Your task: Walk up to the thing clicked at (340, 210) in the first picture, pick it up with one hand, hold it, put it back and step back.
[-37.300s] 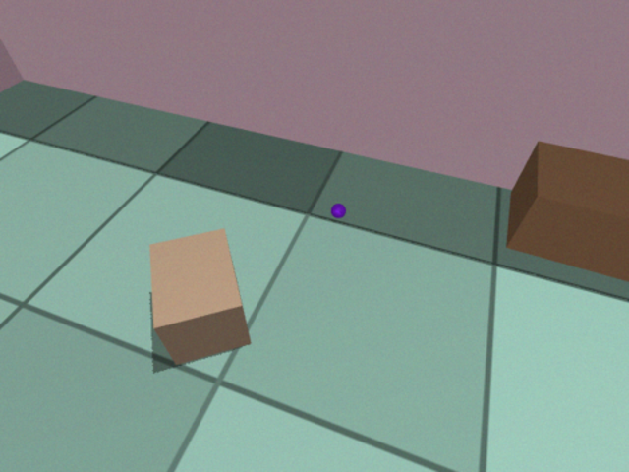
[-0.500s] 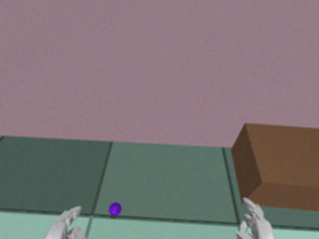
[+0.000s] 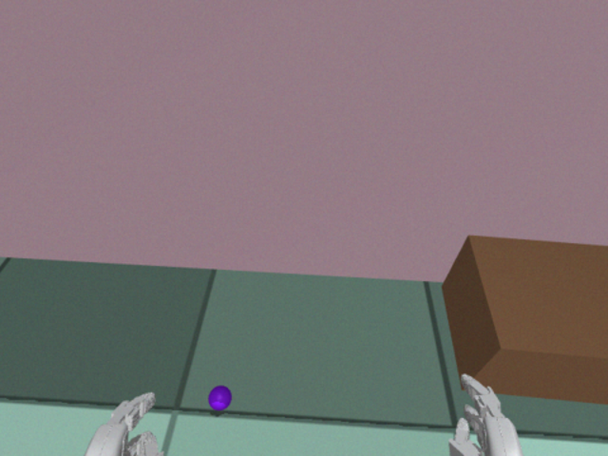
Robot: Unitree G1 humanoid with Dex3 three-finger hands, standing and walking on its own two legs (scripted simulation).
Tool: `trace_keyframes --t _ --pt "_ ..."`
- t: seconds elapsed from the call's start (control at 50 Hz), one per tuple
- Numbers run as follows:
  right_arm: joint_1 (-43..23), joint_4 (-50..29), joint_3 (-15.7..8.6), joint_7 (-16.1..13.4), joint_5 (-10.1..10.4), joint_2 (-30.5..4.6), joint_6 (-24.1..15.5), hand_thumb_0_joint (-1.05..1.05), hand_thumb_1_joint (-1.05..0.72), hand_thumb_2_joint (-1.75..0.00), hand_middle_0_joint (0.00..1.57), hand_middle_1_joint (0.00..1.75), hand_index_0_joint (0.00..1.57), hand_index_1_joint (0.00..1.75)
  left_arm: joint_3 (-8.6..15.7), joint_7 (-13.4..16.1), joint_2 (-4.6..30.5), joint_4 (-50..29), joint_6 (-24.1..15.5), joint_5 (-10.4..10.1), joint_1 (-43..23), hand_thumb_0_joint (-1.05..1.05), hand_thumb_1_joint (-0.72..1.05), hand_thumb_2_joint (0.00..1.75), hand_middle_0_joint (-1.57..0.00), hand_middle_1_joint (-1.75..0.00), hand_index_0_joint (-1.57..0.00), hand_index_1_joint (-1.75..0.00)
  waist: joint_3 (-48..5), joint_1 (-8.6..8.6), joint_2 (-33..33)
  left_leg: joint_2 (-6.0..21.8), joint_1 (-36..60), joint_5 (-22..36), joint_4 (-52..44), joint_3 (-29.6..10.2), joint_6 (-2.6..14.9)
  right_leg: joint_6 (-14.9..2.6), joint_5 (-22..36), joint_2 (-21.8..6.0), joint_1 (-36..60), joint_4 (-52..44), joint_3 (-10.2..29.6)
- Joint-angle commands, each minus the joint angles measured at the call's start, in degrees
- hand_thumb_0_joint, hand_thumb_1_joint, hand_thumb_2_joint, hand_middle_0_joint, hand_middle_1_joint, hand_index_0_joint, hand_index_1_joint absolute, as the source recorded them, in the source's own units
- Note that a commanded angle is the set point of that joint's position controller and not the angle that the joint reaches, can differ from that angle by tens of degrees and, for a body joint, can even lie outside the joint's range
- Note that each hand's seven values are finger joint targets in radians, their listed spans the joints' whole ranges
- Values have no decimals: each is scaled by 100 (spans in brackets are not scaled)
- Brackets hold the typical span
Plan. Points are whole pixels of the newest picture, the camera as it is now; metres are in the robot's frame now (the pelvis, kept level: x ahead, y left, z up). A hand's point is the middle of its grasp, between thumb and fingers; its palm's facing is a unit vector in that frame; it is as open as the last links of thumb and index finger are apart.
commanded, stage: home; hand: left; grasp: from above
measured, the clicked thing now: (220, 397) +0.45 +0.23 -0.68
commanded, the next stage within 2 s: stand in 0.62 s
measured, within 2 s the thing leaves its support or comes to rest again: neither
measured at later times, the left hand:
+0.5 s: hand out of the picture +0.17 +0.18 -0.05, palm faces +0.06 -0.98 -0.20, open 7.4 cm
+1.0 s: hand out of the picture +0.11 +0.24 -0.11, palm faces +0.04 -0.94 -0.34, open 7.4 cm
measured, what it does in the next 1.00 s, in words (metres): stands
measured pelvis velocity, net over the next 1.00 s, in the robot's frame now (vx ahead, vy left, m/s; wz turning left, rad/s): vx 0.00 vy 0.00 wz -0.01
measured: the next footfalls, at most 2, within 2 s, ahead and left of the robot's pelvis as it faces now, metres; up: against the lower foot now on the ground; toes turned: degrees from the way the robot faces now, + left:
none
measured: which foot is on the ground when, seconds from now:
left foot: down 0.00-1.00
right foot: down 0.00-1.00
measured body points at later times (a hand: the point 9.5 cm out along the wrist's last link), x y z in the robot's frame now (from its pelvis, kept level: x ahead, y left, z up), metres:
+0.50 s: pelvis +0.00 +0.00 +0.00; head +0.02 +0.00 +0.45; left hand +0.16 +0.23 -0.03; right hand +0.16 -0.25 -0.06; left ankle +0.02 +0.13 -0.68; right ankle -0.01 -0.14 -0.68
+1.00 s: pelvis +0.00 +0.00 +0.03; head +0.02 +0.01 +0.48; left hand +0.11 +0.29 -0.08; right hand +0.12 -0.28 -0.09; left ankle +0.02 +0.13 -0.68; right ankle -0.01 -0.14 -0.68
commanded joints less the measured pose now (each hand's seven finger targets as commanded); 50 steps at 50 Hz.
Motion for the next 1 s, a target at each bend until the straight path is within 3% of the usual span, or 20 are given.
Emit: trace_keyframes --t 0.0,0.02,0.08,0.12,0.28,0.32,0.36,0.4,0.46,0.56,0.6,0.62,0.68,0.7,0.72,0.74,0.78,0.82,0.86,0.98 --pt "-425 -944 -290 -67 7 -721 -308 0 -90 -90 20 30 20 30 333 44 568 -1022 -285 32 -62 0 90 90 -20 -30 -20 -30 -374 -53 -2 -210 765 972 -896 148 194 -118 978 258 47 -913 -137" --pt "-409 -903 -301 -69 9 -727 -307 0 -90 -90 20 30 20 30 393 59 709 -1307 -320 45 -265 0 90 90 -20 -30 -20 -30 -434 -25 6 -206 787 950 -904 153 191 -123 944 253 61 -908 -139" --pt "-423 -949 -294 -55 6 -723 -303 0 -90 -90 20 30 20 30 236 35 490 -1021 -292 40 -26 0 90 90 -20 -30 -20 -30 -371 -43 3 -208 727 881 -923 127 186 -128 890 261 6 -893 -146" --pt "-425 -957 -312 -65 9 -737 -300 0 -90 -90 20 30 20 30 376 53 648 -1219 -314 41 -155 0 90 90 -20 -30 -20 -30 -393 -39 6 -197 750 869 -919 139 189 -125 878 260 19 -897 -148" --pt "-405 -969 -298 -68 13 -712 -295 0 -90 -90 20 30 20 30 286 49 526 -1054 -297 46 -66 0 90 90 -20 -30 -20 -30 -328 -51 -4 -199 701 800 -911 146 190 -123 828 256 -40 -899 -135" --pt "-382 -929 -320 -73 16 -729 -286 0 -90 -90 20 30 20 30 470 88 815 -1504 -370 53 -308 0 90 90 -20 -30 -20 -30 -448 11 105 -204 753 876 -899 153 180 -134 881 244 19 -886 -126" --pt "-397 -952 -288 -61 14 -703 -285 0 -90 -90 20 30 20 30 199 37 431 -881 -280 37 114 0 90 90 -20 -30 -20 -30 -285 -79 -68 -211 696 867 -867 166 199 -115 896 254 -38 -907 -128" --pt "-404 -970 -324 -71 24 -718 -279 0 -90 -90 20 30 20 30 365 58 621 -1248 -322 32 -59 0 90 90 -20 -30 -20 -30 -568 -14 100 -204 788 1117 -830 149 179 -126 1113 248 71 -838 -124" --pt "-355 -941 -315 -56 13 -718 -252 0 -90 -90 20 30 20 30 338 65 668 -1282 -323 46 -105 0 90 90 -20 -30 -20 -30 -506 -38 4 -209 786 1263 -780 165 192 -113 1275 249 72 -835 -115" --pt "-426 -962 -303 -57 26 -712 -253 0 -90 -90 20 30 20 30 340 59 597 -1158 -295 23 -65 0 90 90 -20 -30 -20 -30 -369 -15 33 -203 722 887 -885 147 193 -123 917 247 11 -908 -125" --pt "-393 -937 -322 -56 21 -725 -242 0 -90 -90 20 30 20 30 382 73 717 -1360 -343 51 -179 0 90 90 -20 -30 -20 -30 -448 -19 101 -192 775 987 -898 127 178 -135 988 254 44 -840 -142" --pt "-392 -963 -308 -64 22 -703 -245 0 -90 -90 20 30 20 30 260 69 529 -993 -293 72 60 0 90 90 -20 -30 -20 -30 -388 -65 21 -191 761 1058 -864 142 183 -136 1060 256 -9 -841 -141" --pt "-352 -972 -315 -54 21 -712 -235 0 -90 -90 20 30 20 30 270 71 549 -1152 -314 35 2 0 90 90 -20 -30 -20 -30 -575 -74 17 -198 857 1322 -792 148 186 -121 1309 258 115 -795 -130" --pt "-694 501 -524 288 -641 -1420 379 0 -90 -90 20 30 20 30 314 307 1130 859 -1546 669 -1671 0 90 90 -20 -30 -20 -30 783 418 -146 128 1081 2618 -1306 -138 498 -323 1434 -151 1002 -875 213" --pt "-788 490 -645 481 -638 -1468 644 0 -90 -90 20 30 20 30 447 284 1263 1792 -1926 717 -1020 0 90 90 -20 -30 -20 -30 341 450 -492 38 1355 2435 -1181 108 544 -518 1421 -244 1170 -1169 541" --pt "-742 332 -663 589 -669 -1509 781 0 -90 -90 20 30 20 30 401 238 1237 2088 -2105 719 -979 0 90 90 -20 -30 -20 -30 302 302 -545 -5 1500 2342 -1174 2 556 -619 1571 -179 993 -1223 645" --pt "-691 625 -632 803 -450 -1349 898 0 -90 -90 20 30 20 30 311 199 1322 2615 -2341 733 -1203 0 90 90 -20 -30 -20 -30 37 274 -462 -98 1747 2074 -1262 127 515 -580 1900 -396 1543 -1284 799" --pt "-747 786 -623 944 -299 -1255 956 0 -90 -90 20 30 20 30 338 157 1249 3085 -2368 626 -1482 0 90 90 -20 -30 -20 -30 127 297 -596 -128 1926 1787 -1438 154 469 -472 1599 -410 1428 -1473 737" --pt "-878 1032 -660 1012 -271 -1254 1003 0 -90 -90 20 30 20 30 310 180 1217 3580 -2432 603 -1559 0 90 90 -20 -30 -20 -30 258 381 -344 -23 2113 1723 -1764 -48 489 -380 1444 -345 1430 -1568 593" --pt "-915 1531 -680 974 -289 -1313 1197 0 -90 -90 20 30 20 30 321 180 1239 4786 -2653 579 -1709 0 90 90 -20 -30 -20 -30 613 314 -147 110 2291 1512 -2402 -168 462 -294 1476 -345 1825 -2081 502"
